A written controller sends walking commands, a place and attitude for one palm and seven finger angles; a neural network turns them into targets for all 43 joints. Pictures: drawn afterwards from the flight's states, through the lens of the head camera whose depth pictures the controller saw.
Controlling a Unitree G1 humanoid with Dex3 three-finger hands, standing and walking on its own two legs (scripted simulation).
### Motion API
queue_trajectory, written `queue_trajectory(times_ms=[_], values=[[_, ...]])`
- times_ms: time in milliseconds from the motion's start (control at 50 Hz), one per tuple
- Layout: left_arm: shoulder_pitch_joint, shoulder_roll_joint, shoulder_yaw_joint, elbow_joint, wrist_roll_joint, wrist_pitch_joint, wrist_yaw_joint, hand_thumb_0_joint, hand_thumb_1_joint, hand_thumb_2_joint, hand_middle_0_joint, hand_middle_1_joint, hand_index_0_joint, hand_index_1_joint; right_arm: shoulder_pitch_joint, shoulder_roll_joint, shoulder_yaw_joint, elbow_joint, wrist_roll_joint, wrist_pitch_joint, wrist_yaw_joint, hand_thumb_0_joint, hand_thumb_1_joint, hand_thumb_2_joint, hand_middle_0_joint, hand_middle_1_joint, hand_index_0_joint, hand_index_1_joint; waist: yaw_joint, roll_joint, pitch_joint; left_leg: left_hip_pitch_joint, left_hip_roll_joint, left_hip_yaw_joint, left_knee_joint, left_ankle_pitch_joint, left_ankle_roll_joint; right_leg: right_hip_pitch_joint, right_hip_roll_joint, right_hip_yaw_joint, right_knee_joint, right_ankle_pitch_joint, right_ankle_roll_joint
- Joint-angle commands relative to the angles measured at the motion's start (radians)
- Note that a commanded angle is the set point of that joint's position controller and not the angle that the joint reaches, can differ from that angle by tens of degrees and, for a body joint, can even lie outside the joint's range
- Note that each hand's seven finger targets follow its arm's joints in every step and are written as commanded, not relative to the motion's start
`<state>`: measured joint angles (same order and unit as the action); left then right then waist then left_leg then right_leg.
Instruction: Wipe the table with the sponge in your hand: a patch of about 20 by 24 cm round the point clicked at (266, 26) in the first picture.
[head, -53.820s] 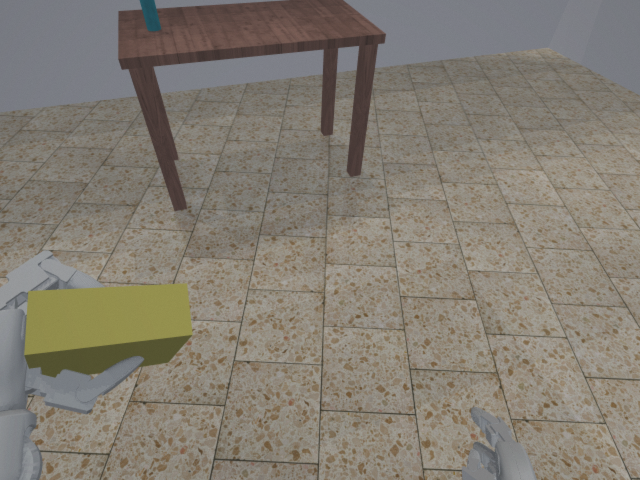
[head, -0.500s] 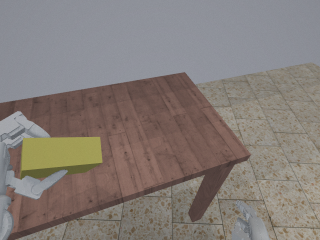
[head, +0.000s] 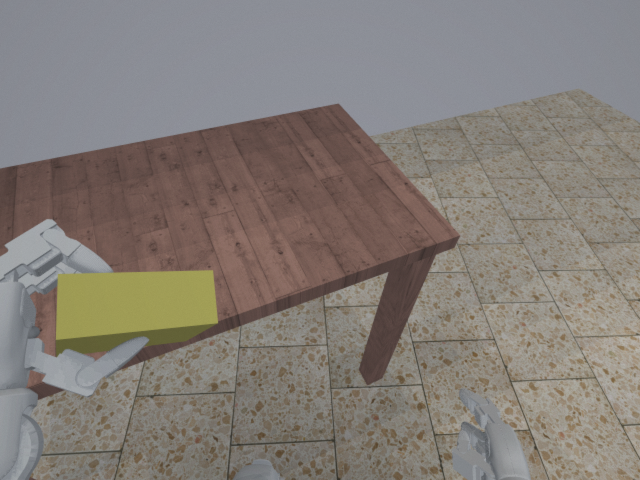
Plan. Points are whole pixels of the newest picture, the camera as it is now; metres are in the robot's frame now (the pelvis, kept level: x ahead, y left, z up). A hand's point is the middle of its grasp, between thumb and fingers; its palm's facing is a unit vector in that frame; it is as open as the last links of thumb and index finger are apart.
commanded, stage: step back with the hand held close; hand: left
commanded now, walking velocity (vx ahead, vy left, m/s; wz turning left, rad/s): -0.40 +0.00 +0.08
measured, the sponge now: (156, 312) +0.24 +0.19 +0.14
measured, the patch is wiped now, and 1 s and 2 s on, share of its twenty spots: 1.00 1.00 1.00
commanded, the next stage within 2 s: stop stepping back and stand still in 0.14 s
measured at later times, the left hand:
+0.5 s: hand out of the picture +0.00 +0.26 +0.19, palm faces +0.46 -0.85 -0.26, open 9.4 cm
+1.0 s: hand out of the picture -0.14 +0.25 +0.19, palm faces +0.40 -0.86 -0.30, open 9.4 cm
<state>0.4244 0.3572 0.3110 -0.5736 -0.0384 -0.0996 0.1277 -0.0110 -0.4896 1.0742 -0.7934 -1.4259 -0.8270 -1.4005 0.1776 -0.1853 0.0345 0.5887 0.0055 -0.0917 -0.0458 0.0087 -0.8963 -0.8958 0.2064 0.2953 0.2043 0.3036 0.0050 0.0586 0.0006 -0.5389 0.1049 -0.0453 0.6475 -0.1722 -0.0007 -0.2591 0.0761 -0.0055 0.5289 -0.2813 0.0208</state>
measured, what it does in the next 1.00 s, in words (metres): walks backwards: left foot, then right foot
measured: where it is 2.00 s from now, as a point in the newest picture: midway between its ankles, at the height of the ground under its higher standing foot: outside the picture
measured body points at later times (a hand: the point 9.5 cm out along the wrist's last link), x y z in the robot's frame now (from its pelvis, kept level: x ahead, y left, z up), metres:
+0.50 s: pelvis -0.19 +0.00 +0.00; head -0.24 +0.04 +0.45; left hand -0.03 +0.30 +0.20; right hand -0.02 -0.21 -0.06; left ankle -0.11 +0.13 -0.72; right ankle -0.17 -0.12 -0.68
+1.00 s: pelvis -0.34 +0.00 +0.00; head -0.40 +0.03 +0.45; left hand -0.16 +0.29 +0.21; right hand -0.20 -0.23 -0.06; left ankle -0.36 +0.08 -0.72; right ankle -0.34 -0.11 -0.62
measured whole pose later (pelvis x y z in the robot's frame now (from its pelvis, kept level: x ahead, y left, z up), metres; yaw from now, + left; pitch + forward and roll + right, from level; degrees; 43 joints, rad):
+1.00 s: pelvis -0.34 +0.00 +0.00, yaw +2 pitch +0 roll +0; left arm 0.41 0.40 0.33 -0.45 -0.05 -0.10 0.10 -0.01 -0.50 1.08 -0.80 -1.42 -0.83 -1.40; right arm 0.32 -0.19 0.03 0.66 0.05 -0.15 -0.04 0.01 -0.90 -0.90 0.20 0.29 0.20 0.30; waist -0.03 -0.06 -0.18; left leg -0.27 -0.01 0.10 0.64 -0.37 0.07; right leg -0.62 0.00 -0.02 1.32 -0.35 0.00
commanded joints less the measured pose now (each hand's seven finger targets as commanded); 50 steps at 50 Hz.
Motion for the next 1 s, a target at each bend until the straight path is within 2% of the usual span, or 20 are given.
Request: queue_trajectory(times_ms=[0, 40, 120, 200, 240, 260, 340, 400, 500, 540, 560, 600, 680, 760, 820, 840, 860, 880, 920, 980], values=[[-0.025, 0.208, 0.117, -0.220, -0.022, -0.089, 0.019, 0.000, 0.100, 1.300, -1.200, -1.600, -1.200, -1.600, -0.088, -0.149, -0.097, -0.164, 0.036, -0.038, -0.029, 0.000, -0.900, -0.900, 0.200, 0.300, 0.200, 0.300, 0.022, -0.369, -0.194, 0.032, -0.128, -0.011, 0.674, -0.383, -0.036, -0.112, -0.465, 0.267, -0.237, 0.571, -0.230], [0.032, 0.194, 0.140, -0.182, -0.025, -0.081, 0.010, 0.000, 0.100, 1.300, -1.200, -1.600, -1.200, -1.600, -0.104, -0.101, -0.062, -0.178, 0.020, -0.020, -0.026, 0.000, -0.900, -0.900, 0.200, 0.300, 0.200, 0.300, -0.009, -0.247, -0.179, 0.002, -0.087, -0.052, 0.760, -0.314, -0.041, -0.153, -0.421, 0.174, -0.158, 0.611, -0.217], [-0.041, 0.211, 0.139, -0.174, -0.025, -0.095, 0.020, 0.000, 0.100, 1.300, -1.200, -1.600, -1.200, -1.600, -0.137, -0.116, -0.043, -0.188, 0.011, 0.020, -0.035, 0.000, -0.900, -0.900, 0.200, 0.300, 0.200, 0.300, -0.017, -0.170, -0.089, 0.076, -0.057, 0.002, 0.378, -0.311, -0.024, -0.185, -0.344, 0.109, -0.094, 0.523, -0.138], [-0.042, 0.218, 0.153, -0.279, -0.030, -0.113, 0.036, 0.000, 0.100, 1.300, -1.200, -1.600, -1.200, -1.600, -0.068, -0.167, -0.076, -0.185, 0.017, -0.010, -0.050, 0.000, -0.900, -0.900, 0.200, 0.300, 0.200, 0.300, -0.031, -0.051, -0.199, 0.277, -0.040, 0.049, -0.189, -0.121, -0.002, -0.133, -0.257, 0.076, 0.103, 0.310, -0.081], [-0.028, 0.216, 0.164, -0.331, -0.030, -0.125, 0.046, 0.000, 0.100, 1.300, -1.200, -1.600, -1.200, -1.600, -0.037, -0.195, -0.110, -0.194, 0.013, -0.045, -0.041, 0.000, -0.900, -0.900, 0.200, 0.300, 0.200, 0.300, -0.019, 0.268, -0.223, 0.466, 0.221, -0.202, -0.280, 0.318, 0.108, -0.371, -0.068, 0.009, 0.435, -0.193, -0.009], [0.011, 0.220, 0.173, -0.298, -0.020, -0.123, 0.049, 0.000, 0.100, 1.300, -1.200, -1.600, -1.200, -1.600, 0.001, -0.187, -0.123, -0.190, 0.019, -0.061, -0.032, 0.000, -0.900, -0.900, 0.200, 0.300, 0.200, 0.300, -0.026, 0.233, -0.254, 0.511, 0.265, -0.228, -0.224, 0.457, 0.143, -0.429, -0.051, 0.034, 0.591, -0.275, -0.002], [-0.081, 0.155, 0.106, -0.292, -0.003, -0.070, 0.048, 0.000, 0.100, 1.300, -1.200, -1.600, -1.200, -1.600, -0.029, -0.177, -0.102, -0.122, 0.030, -0.073, 0.013, 0.000, -0.900, -0.900, 0.200, 0.300, 0.200, 0.300, -0.035, 0.137, -0.101, 0.149, 0.161, -0.151, -0.272, -0.137, 0.140, -0.343, -0.097, 0.090, 0.736, -0.031, 0.011], [-0.084, 0.130, 0.069, -0.186, -0.003, -0.044, 0.032, 0.000, 0.100, 1.300, -1.200, -1.600, -1.200, -1.600, -0.051, -0.162, -0.070, -0.123, 0.030, -0.065, 0.011, 0.000, -0.900, -0.900, 0.200, 0.300, 0.200, 0.300, -0.022, 0.154, -0.024, 0.007, 0.135, -0.161, -0.356, -0.488, 0.120, -0.212, -0.081, -0.009, 0.480, -0.065, 0.001], [-0.137, 0.146, 0.078, -0.071, -0.008, -0.021, 0.004, 0.000, 0.100, 1.300, -1.200, -1.600, -1.200, -1.600, -0.073, -0.147, -0.040, -0.137, 0.016, -0.036, -0.019, 0.000, -0.900, -0.900, 0.200, 0.300, 0.200, 0.300, 0.019, 0.143, -0.086, -0.037, 0.035, -0.044, -0.181, -0.541, 0.051, 0.110, -0.013, -0.146, 0.022, -0.095, -0.055], [-0.178, 0.171, 0.064, -0.069, -0.003, -0.018, -0.014, 0.000, 0.100, 1.300, -1.200, -1.600, -1.200, -1.600, -0.073, -0.127, -0.055, -0.138, 0.027, -0.013, -0.018, 0.000, -0.900, -0.900, 0.200, 0.300, 0.200, 0.300, 0.023, -0.332, -0.059, -0.079, -0.153, 0.137, 0.577, -0.402, 0.016, 0.007, -0.232, 0.116, -0.266, 0.074, -0.160], [-0.228, 0.168, 0.052, -0.076, -0.010, -0.021, -0.014, 0.000, 0.100, 1.300, -1.200, -1.600, -1.200, -1.600, -0.082, -0.152, -0.059, -0.138, 0.039, -0.026, -0.018, 0.000, -0.900, -0.900, 0.200, 0.300, 0.200, 0.300, -0.011, -0.363, -0.041, -0.118, -0.159, 0.042, 0.859, -0.292, 0.006, -0.142, -0.381, 0.296, -0.340, 0.122, -0.216], [-0.260, 0.188, 0.065, -0.056, -0.028, -0.033, -0.037, 0.000, 0.100, 1.300, -1.200, -1.600, -1.200, -1.600, -0.061, -0.158, -0.059, -0.116, 0.050, -0.030, -0.010, 0.000, -0.900, -0.900, 0.200, 0.300, 0.200, 0.300, -0.028, -0.385, -0.049, -0.085, -0.106, -0.052, 0.925, -0.120, -0.002, -0.260, -0.360, 0.285, -0.313, 0.021, -0.202], [-0.211, 0.222, 0.103, -0.090, -0.033, -0.041, -0.038, 0.000, 0.100, 1.300, -1.200, -1.600, -1.200, -1.600, -0.078, -0.130, -0.043, -0.110, 0.046, 0.005, -0.007, 0.000, -0.900, -0.900, 0.200, 0.300, 0.200, 0.300, -0.047, -0.036, -0.012, 0.125, -0.024, 0.023, 0.618, -0.126, 0.045, -0.529, -0.324, 0.078, -0.258, -0.219, -0.149], [-0.117, 0.211, 0.117, -0.191, -0.033, -0.039, -0.004, 0.000, 0.100, 1.300, -1.200, -1.600, -1.200, -1.600, -0.037, -0.128, -0.039, -0.130, 0.047, -0.064, -0.030, 0.000, -0.900, -0.900, 0.200, 0.300, 0.200, 0.300, -0.013, -0.025, -0.180, 0.342, -0.059, 0.092, -0.041, -0.253, 0.094, -0.326, -0.258, 0.081, -0.058, -0.206, -0.132], [-0.160, 0.247, 0.151, -0.327, -0.017, -0.066, 0.010, 0.000, 0.100, 1.300, -1.200, -1.600, -1.200, -1.600, -0.033, -0.148, -0.059, -0.189, 0.024, -0.095, -0.034, 0.000, -0.900, -0.900, 0.200, 0.300, 0.200, 0.300, -0.010, 0.354, -0.215, 0.438, 0.137, -0.139, -0.381, -0.085, 0.172, -0.442, -0.010, -0.079, 0.709, -0.271, -0.031], [-0.169, 0.273, 0.173, -0.356, 0.007, -0.084, 0.003, 0.000, 0.100, 1.300, -1.200, -1.600, -1.200, -1.600, -0.058, -0.133, -0.059, -0.183, 0.020, -0.123, -0.031, 0.000, -0.900, -0.900, 0.200, 0.300, 0.200, 0.300, 0.006, 0.258, -0.276, 0.355, 0.149, -0.075, -0.286, 0.244, 0.179, -0.400, -0.054, -0.026, 0.802, -0.235, -0.021], [-0.190, 0.313, 0.185, -0.319, -0.016, -0.081, -0.004, 0.000, 0.100, 1.300, -1.200, -1.600, -1.200, -1.600, -0.025, -0.120, -0.046, -0.129, 0.022, -0.130, -0.014, 0.000, -0.900, -0.900, 0.200, 0.300, 0.200, 0.300, -0.040, 0.337, -0.222, 0.319, 0.182, -0.224, -0.314, 0.141, 0.188, -0.478, -0.063, 0.023, 0.958, -0.230, -0.013], [-0.208, 0.245, 0.130, -0.242, -0.015, -0.079, -0.005, 0.000, 0.100, 1.300, -1.200, -1.600, -1.200, -1.600, -0.037, -0.098, -0.033, -0.099, 0.032, -0.122, 0.007, 0.000, -0.900, -0.900, 0.200, 0.300, 0.200, 0.300, -0.043, 0.114, -0.031, 0.169, 0.227, -0.312, -0.372, 0.034, 0.193, -0.546, -0.110, 0.099, 0.990, -0.150, -0.020], [-0.193, 0.178, 0.083, -0.040, -0.023, -0.074, -0.013, 0.000, 0.100, 1.300, -1.200, -1.600, -1.200, -1.600, -0.002, -0.137, -0.043, -0.045, 0.051, -0.116, 0.012, 0.000, -0.900, -0.900, 0.200, 0.300, 0.200, 0.300, -0.034, -0.047, 0.096, 0.119, 0.236, -0.272, -0.387, -0.153, 0.211, -0.565, -0.147, 0.105, 0.875, -0.041, -0.022], [-0.187, 0.186, 0.103, -0.033, -0.027, -0.062, -0.011, 0.000, 0.100, 1.300, -1.200, -1.600, -1.200, -1.600, -0.005, -0.145, -0.046, -0.080, 0.047, -0.095, -0.007, 0.000, -0.900, -0.900, 0.200, 0.300, 0.200, 0.300, -0.029, 0.046, 0.037, 0.190, 0.179, -0.168, -0.355, -0.222, 0.179, -0.416, -0.150, 0.003, 0.530, -0.042, -0.030]])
